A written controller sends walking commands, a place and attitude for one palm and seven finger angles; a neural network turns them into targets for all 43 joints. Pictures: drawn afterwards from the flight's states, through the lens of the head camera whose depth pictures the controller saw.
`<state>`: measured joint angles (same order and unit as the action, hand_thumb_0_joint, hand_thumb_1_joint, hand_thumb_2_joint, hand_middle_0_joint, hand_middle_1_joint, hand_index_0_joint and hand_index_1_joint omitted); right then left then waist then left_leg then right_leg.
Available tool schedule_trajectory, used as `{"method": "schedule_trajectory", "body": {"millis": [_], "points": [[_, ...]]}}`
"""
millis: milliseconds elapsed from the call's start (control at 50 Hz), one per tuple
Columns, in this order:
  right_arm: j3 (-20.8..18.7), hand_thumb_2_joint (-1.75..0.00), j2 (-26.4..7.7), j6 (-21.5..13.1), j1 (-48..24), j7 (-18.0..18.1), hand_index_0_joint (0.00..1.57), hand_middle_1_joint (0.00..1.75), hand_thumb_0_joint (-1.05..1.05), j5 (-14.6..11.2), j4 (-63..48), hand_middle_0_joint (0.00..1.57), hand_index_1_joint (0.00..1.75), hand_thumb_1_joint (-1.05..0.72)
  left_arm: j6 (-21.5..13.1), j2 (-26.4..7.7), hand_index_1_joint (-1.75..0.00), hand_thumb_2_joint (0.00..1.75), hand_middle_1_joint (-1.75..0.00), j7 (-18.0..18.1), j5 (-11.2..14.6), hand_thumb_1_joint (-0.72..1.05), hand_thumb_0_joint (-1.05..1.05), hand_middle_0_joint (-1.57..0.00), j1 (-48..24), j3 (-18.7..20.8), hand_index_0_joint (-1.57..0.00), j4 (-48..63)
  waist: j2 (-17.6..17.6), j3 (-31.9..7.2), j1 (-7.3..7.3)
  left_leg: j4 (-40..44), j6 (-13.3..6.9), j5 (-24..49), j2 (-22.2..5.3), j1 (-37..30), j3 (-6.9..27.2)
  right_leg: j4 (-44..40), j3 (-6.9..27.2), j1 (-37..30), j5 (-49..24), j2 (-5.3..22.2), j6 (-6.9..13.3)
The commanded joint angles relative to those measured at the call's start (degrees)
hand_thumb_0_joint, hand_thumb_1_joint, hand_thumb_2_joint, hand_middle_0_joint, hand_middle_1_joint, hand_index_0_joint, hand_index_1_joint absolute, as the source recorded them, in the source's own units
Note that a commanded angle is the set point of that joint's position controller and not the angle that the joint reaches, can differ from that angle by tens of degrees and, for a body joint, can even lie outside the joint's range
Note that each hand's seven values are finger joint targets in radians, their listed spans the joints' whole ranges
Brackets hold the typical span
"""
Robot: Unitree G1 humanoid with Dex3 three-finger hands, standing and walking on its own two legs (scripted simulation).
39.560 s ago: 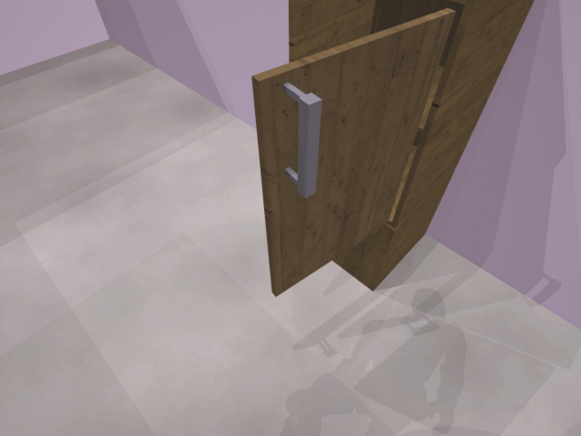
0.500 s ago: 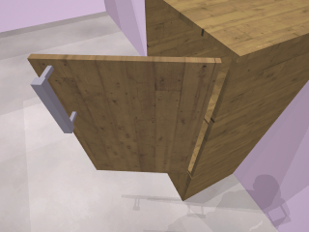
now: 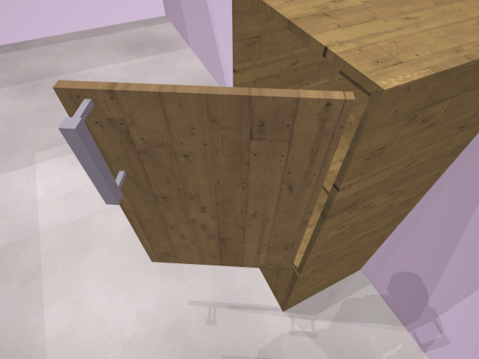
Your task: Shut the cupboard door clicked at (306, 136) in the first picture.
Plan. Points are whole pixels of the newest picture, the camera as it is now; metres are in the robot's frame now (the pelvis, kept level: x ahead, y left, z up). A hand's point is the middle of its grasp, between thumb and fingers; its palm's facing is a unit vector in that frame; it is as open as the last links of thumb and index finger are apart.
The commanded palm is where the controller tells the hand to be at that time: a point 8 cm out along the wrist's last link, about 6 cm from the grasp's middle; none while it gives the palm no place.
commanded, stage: shuffle to correct the standing spot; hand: left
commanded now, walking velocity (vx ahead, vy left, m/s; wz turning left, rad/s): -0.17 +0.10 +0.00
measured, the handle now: (101, 156) +0.38 +0.25 +0.14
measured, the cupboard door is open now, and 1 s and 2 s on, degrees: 61 61 61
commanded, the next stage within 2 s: come to a stop and stand still in 0.26 s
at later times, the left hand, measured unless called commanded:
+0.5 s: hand out of the picture +0.01 +0.24 -0.19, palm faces +0.04 -0.97 -0.24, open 7.4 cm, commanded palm none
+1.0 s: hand out of the picture -0.09 +0.18 -0.18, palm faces +0.01 -0.99 -0.16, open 7.4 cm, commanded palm none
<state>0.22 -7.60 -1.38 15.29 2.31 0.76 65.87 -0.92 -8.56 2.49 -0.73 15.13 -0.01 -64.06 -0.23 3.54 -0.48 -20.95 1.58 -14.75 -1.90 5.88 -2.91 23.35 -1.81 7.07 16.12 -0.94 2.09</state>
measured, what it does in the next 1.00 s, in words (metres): steps on the spot: right foot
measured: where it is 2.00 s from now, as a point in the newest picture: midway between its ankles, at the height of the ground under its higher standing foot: outside the picture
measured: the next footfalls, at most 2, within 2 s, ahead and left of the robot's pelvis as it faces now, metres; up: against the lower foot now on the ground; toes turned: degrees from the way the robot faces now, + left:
right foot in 0.72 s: -0.10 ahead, -0.08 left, +0.00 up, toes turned -2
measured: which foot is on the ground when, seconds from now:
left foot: down 0.00-1.00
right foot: down 0.00-0.44, up 0.46-0.70, down 0.72-1.00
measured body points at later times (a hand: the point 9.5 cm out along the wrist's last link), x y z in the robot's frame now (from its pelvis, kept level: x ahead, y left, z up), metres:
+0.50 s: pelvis -0.06 +0.05 -0.01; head -0.02 +0.06 +0.43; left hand +0.01 +0.29 -0.17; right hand -0.01 -0.19 -0.16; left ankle -0.05 +0.14 -0.74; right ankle -0.06 -0.09 -0.72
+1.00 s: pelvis -0.07 +0.02 +0.00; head -0.05 +0.02 +0.45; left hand -0.09 +0.23 -0.16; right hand -0.09 -0.19 -0.16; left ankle -0.05 +0.14 -0.74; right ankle -0.14 -0.08 -0.74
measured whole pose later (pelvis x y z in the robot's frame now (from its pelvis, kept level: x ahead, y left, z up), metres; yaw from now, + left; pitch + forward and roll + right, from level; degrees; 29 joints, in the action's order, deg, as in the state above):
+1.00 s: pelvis -0.07 +0.02 +0.00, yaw -1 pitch -1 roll +1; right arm 0.0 -7.2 -0.5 15.2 1.6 0.6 66.5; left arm -0.3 -6.9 2.0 -0.7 17.3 -0.7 -64.9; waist -0.8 3.9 0.2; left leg -22.9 0.3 -10.3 -0.9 11.5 -3.0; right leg 22.6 -1.1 3.7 17.9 -0.5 1.4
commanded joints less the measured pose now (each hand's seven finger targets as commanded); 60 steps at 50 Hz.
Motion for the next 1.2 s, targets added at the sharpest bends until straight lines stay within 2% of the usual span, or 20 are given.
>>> {"method": "schedule_trajectory", "body": {"millis": [0, 100, 200, 280, 320, 360, 380, 400, 420, 440, 480, 500, 600, 640, 700, 720, 740, 760, 960, 1180], "points": [[-1.16, -0.90, -5.17, -0.54, 3.56, 0.25, 0.20, 0.30, 0.00, -0.19, -1.81, 0.20, 0.30, -0.90, -0.99, -6.50, -0.30, 0.90, -0.30, 0.14, 0.20, 0.90, 0.00, -0.20, 3.62, 1.43, -0.20, 2.35, 0.87, -0.46, -0.09, 1.49, -2.19, 17.40, -3.98, 0.13, 3.29, -2.00, 6.14, 1.04, -23.28, 7.73, 0.64], [-2.39, -0.90, -5.77, 0.86, 3.16, 0.31, 0.20, 0.30, 0.00, -0.05, -4.07, 0.20, 0.30, -0.90, -0.03, -7.49, -0.30, 0.90, -0.30, 0.65, -0.03, 0.90, 0.00, -0.20, 3.50, 2.68, -0.20, 4.05, 0.75, -3.29, -0.32, -3.18, -1.74, 22.03, -4.17, 0.44, 2.29, 2.59, 7.36, 1.34, -28.98, 9.40, 1.43], [-3.76, -0.90, -6.70, 2.32, 1.75, 0.20, 0.20, 0.30, 0.00, 0.08, -7.05, 0.20, 0.30, -0.90, 1.03, -9.39, -0.30, 0.90, -0.30, 0.65, -0.32, 0.90, 0.00, -0.20, 2.45, 3.85, -0.20, 6.28, -3.58, -4.54, -0.36, -10.02, -1.08, 17.28, -2.40, 3.11, 0.73, 3.76, 10.96, 3.01, -32.21, 12.79, 3.95], [-4.61, -0.90, -6.03, 3.41, 0.73, -0.17, 0.20, 0.30, 0.00, 0.03, -8.82, 0.20, 0.30, -0.90, 1.94, -11.51, -0.30, 0.90, -0.30, 0.56, -0.71, 0.90, 0.00, -0.20, -0.34, 4.69, -0.20, 8.25, -10.01, -1.57, -0.23, -17.81, -0.10, -4.06, 1.22, 8.02, 0.30, 0.02, 16.03, 6.66, -30.68, 18.44, 8.82], [-5.00, -0.90, -5.88, 3.62, 1.30, -0.34, 0.20, 0.30, 0.00, 0.03, -9.23, 0.20, 0.30, -0.90, 2.29, -12.27, -0.30, 0.90, -0.30, 0.59, -1.12, 0.90, 0.00, -0.20, -2.84, 5.19, -0.20, 9.55, -10.00, -0.95, 0.31, -19.38, -0.01, -9.35, 1.19, 8.10, 1.72, -0.39, 16.68, 9.09, -28.65, 20.03, 10.19], [-4.71, -0.90, -5.10, 2.92, 3.68, -0.69, 0.20, 0.30, 0.00, -0.07, -8.98, 0.20, 0.30, -0.90, 2.43, -12.21, -0.30, 0.90, -0.30, 0.27, -1.00, 0.90, 0.00, -0.20, -5.39, 5.36, -0.20, 10.60, -8.77, -2.17, 2.09, -8.76, -0.29, -1.58, 0.60, 4.43, 1.89, 4.48, 12.86, 10.03, -25.69, 16.44, 6.83], [-4.40, -0.90, -5.69, 2.10, 4.15, -0.75, 0.20, 0.30, 0.00, 0.19, -8.89, 0.20, 0.30, -0.90, 2.58, -10.30, -0.30, 0.90, -0.30, 0.14, -0.69, 0.90, 0.00, -0.20, -4.43, 5.02, -0.20, 10.86, -3.57, -3.56, 1.83, -2.98, -1.30, 8.05, -1.83, 0.38, 3.62, 8.87, 9.14, 12.25, -17.54, 11.52, 3.61], [-4.50, -0.90, -7.97, 1.42, 3.22, -0.74, 0.20, 0.30, 0.00, 0.78, -9.49, 0.20, 0.30, -0.90, 2.72, -7.27, -0.30, 0.90, -0.30, 0.02, -0.47, 0.90, 0.00, -0.20, -3.18, 4.39, -0.20, 11.16, 7.25, -4.09, 0.93, 0.56, -4.63, 18.54, -9.18, 0.44, 11.50, 15.04, 3.45, 14.63, -0.91, 4.14, -0.29], [-4.33, -0.90, -9.14, 1.11, 1.64, -0.72, 0.20, 0.30, 0.00, 0.92, -10.08, 0.20, 0.30, -0.90, 3.05, -4.61, -0.30, 0.90, -0.30, 0.43, -0.39, 0.90, 0.00, -0.20, -2.39, 3.71, -0.20, 10.83, 14.94, -3.25, 0.84, 6.48, -8.87, 17.81, -15.46, 7.78, 18.13, 23.73, 1.24, 11.61, 15.71, 1.04, -2.08], [-3.84, -0.90, -8.62, 0.84, 0.02, -0.36, 0.20, 0.30, 0.00, 1.02, -10.49, 0.20, 0.30, -0.90, 3.51, -5.44, -0.30, 0.90, -0.30, 0.64, -0.35, 0.90, 0.00, -0.20, -2.79, 3.62, -0.20, 10.25, 12.30, -2.28, 0.64, 9.41, -10.81, 9.19, -15.78, 13.74, 20.58, 29.14, 5.36, 9.26, 15.97, 1.70, -1.58], [-3.84, -0.90, -11.19, 0.37, -5.82, -0.14, 0.20, 0.30, 0.00, 1.14, -11.60, 0.20, 0.30, -0.90, 2.99, -7.23, -0.30, 0.90, -0.30, -0.32, -0.55, 0.90, 0.00, -0.20, -1.30, 4.07, -0.20, 9.10, 5.93, -0.45, -1.87, 10.97, -11.54, -6.68, -13.24, 15.50, 18.95, 30.68, 6.08, 9.48, 10.94, 2.43, -0.93], [-3.79, -0.90, -10.97, 0.17, -5.54, -0.15, 0.20, 0.30, 0.00, 1.22, -11.32, 0.20, 0.30, -0.90, 2.57, -6.44, -0.30, 0.90, -0.30, -0.77, -0.71, 0.90, 0.00, -0.20, -1.02, 3.85, -0.20, 8.73, 5.54, -0.45, -1.44, 11.25, -11.24, -8.26, -12.11, 12.58, 17.91, 28.29, 5.00, 10.74, 10.20, 2.58, -1.05], [-3.59, -0.90, -9.28, 0.57, 1.97, -0.29, 0.20, 0.30, 0.00, 1.37, -7.28, 0.20, 0.30, -0.90, 1.76, -3.39, -0.30, 0.90, -0.30, -1.45, -0.32, 0.90, 0.00, -0.20, -1.52, 2.18, -0.20, 7.74, 5.75, -2.28, 1.97, 8.71, -10.38, 0.82, -11.86, 1.63, 16.64, 12.27, 0.83, 9.99, 11.52, 2.78, -1.59], [-3.43, -0.90, -9.18, 0.58, 2.58, -0.19, 0.20, 0.30, 0.00, 1.01, -6.45, 0.20, 0.30, -0.90, 1.06, -3.56, -0.30, 0.90, -0.30, -1.38, -0.24, 0.90, 0.00, -0.20, 0.93, 2.06, -0.20, 6.32, 4.05, -3.54, 1.16, 4.20, -8.36, 7.19, -9.84, 0.69, 14.03, 0.29, 0.28, 5.15, 3.37, 2.62, -1.46], [-2.27, -0.90, -6.38, -0.09, 1.72, -0.53, 0.20, 0.30, 0.00, 0.10, -5.93, 0.20, 0.30, -0.90, 0.24, -6.62, -0.30, 0.90, -0.30, -0.77, -0.12, 0.90, 0.00, -0.20, 3.62, 1.84, -0.20, 4.43, 0.54, -3.20, 0.94, -1.20, -3.22, 8.55, -3.46, 4.27, 5.63, -4.88, 6.65, 0.65, -6.96, 8.50, 0.67], [-2.07, -0.90, -5.52, -0.32, 1.93, -0.73, 0.20, 0.30, 0.00, 0.04, -5.50, 0.20, 0.30, -0.90, 0.16, -7.08, -0.30, 0.90, -0.30, -0.70, -0.10, 0.90, 0.00, -0.20, 3.35, 1.67, -0.20, 4.35, 4.18, -2.72, 1.09, -0.37, -3.01, 9.17, -2.94, 3.48, 5.34, -3.77, 6.24, 1.76, -8.69, 9.35, 0.84], [-1.91, -0.90, -5.54, -0.08, 1.30, -0.58, 0.20, 0.30, 0.00, 0.17, -4.90, 0.20, 0.30, -0.90, -0.24, -6.73, -0.30, 0.90, -0.30, -0.79, -0.11, 0.90, 0.00, -0.20, 3.10, 1.61, -0.20, 3.56, -2.25, -2.94, 1.14, -1.58, -2.77, 10.22, -2.98, 2.63, 4.83, -3.75, 6.30, 2.29, -9.11, 7.54, 0.47], [-1.95, -0.90, -6.06, 0.03, 1.06, -0.50, 0.20, 0.30, 0.00, 0.09, -4.40, 0.20, 0.30, -0.90, -0.30, -5.98, -0.30, 0.90, -0.30, -0.75, -0.03, 0.90, 0.00, -0.20, 2.81, 1.29, -0.20, 3.08, -4.28, -1.58, 1.16, -1.79, -2.66, 10.31, -3.13, 2.13, 4.28, -4.35, 5.81, 3.51, -9.33, 7.55, 0.15], [-1.02, -0.90, -4.57, 0.22, 2.73, -0.29, 0.20, 0.30, 0.00, -0.17, -0.53, 0.20, 0.30, -0.90, -0.49, -4.01, -0.30, 0.90, -0.30, -0.18, 0.28, 0.90, 0.00, -0.20, 6.17, 0.45, -0.20, 0.66, -0.12, 2.02, 0.80, 1.04, -2.31, 10.65, -3.29, 0.84, 4.49, -6.94, 5.86, 4.80, -6.26, 6.70, -0.27], [-1.07, -0.90, -3.34, 0.08, 3.34, 0.01, 0.20, 0.30, 0.00, -0.20, 0.06, 0.20, 0.30, -0.90, -0.90, -2.73, -0.30, 0.90, -0.30, 0.27, 0.20, 0.90, 0.00, -0.20, 8.62, 0.55, -0.20, 0.15, -1.42, 1.56, 0.28, 0.33, -2.02, 12.88, -3.57, 0.44, 3.74, -6.43, 5.86, 3.87, -12.86, 6.93, -0.25]]}}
